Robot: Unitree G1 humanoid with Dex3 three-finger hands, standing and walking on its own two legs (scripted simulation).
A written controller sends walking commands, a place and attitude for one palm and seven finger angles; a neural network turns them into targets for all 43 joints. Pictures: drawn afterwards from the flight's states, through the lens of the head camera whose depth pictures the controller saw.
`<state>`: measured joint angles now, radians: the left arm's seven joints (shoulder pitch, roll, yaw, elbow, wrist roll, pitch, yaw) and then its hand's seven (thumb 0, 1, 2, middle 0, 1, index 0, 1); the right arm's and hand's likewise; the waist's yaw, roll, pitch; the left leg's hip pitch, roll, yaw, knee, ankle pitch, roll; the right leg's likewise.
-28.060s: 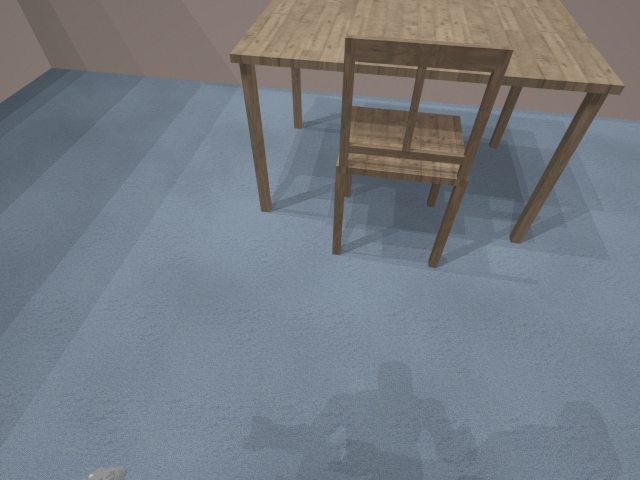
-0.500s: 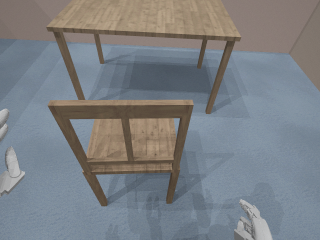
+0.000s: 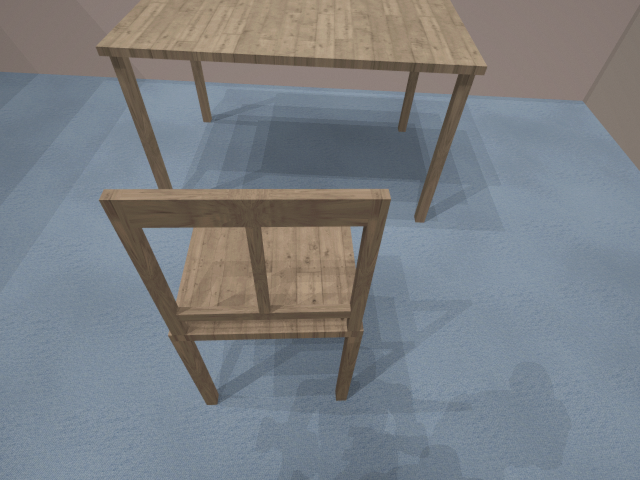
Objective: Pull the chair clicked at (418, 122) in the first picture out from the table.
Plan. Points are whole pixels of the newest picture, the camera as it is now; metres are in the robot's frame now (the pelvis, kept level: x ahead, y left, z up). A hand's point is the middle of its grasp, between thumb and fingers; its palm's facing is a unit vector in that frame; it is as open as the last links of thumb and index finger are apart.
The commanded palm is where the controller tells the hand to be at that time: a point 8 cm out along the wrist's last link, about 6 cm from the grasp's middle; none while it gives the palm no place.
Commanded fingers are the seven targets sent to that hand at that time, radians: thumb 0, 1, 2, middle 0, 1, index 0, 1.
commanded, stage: let the arm hang, fingers relaxed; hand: left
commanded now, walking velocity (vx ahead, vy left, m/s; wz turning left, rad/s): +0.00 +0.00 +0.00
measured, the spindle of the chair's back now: (259, 271) +0.47 +0.13 -0.10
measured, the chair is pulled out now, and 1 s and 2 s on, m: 0.61 0.61 0.61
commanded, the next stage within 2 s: look to check the result in 0.84 s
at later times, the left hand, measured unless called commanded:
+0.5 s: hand out of the picture -0.03 +0.15 -0.17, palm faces +0.04 -0.98 -0.19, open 7.3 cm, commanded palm none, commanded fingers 0.00 0.90 0.90 -0.20 -0.30 -0.20 -0.30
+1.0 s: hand out of the picture -0.02 +0.14 -0.17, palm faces +0.06 -0.98 -0.17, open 7.3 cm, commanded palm none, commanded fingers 0.00 0.90 0.90 -0.20 -0.30 -0.20 -0.30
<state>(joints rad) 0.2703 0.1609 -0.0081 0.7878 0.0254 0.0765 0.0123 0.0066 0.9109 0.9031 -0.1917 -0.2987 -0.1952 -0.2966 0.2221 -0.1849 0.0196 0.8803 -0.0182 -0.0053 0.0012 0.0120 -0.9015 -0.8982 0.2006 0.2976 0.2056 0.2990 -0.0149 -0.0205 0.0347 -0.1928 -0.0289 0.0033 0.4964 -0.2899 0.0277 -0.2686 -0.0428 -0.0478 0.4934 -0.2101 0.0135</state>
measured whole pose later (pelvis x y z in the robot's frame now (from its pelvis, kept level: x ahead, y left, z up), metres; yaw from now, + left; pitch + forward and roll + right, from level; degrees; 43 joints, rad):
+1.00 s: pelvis -0.01 -0.02 +0.00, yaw +1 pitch -1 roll +0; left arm 0.31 0.12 0.00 1.08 0.01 0.02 0.03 0.00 0.91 0.90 -0.20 -0.30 -0.20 -0.30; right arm 0.36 -0.10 0.00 1.07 -0.01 -0.01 -0.04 0.01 -0.90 -0.90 0.20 0.30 0.20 0.30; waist 0.01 0.00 0.06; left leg -0.18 0.00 -0.02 0.44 -0.25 0.00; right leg -0.24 -0.02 -0.08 0.44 -0.18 -0.02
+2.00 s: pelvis -0.01 -0.04 +0.00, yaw +2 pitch -1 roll +0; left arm 0.30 0.12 0.00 1.08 0.01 0.02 0.03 0.00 0.91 0.90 -0.20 -0.30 -0.20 -0.30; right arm 0.37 -0.09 0.01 1.09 -0.01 -0.01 -0.04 0.01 -0.90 -0.90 0.20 0.30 0.20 0.30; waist 0.01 0.01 0.07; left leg -0.17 0.02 -0.05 0.44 -0.25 -0.03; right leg -0.24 0.00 -0.10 0.44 -0.18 -0.05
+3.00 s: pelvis +0.00 -0.04 +0.00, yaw +2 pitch -1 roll +0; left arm 0.30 0.13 0.01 1.07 0.01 0.01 0.03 0.00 0.91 0.90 -0.20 -0.30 -0.20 -0.30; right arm 0.35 -0.10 0.01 1.08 -0.01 -0.01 -0.04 0.01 -0.90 -0.90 0.20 0.30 0.20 0.30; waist 0.01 0.01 0.07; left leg -0.17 0.01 -0.04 0.44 -0.25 -0.03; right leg -0.24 0.00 -0.10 0.45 -0.19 -0.05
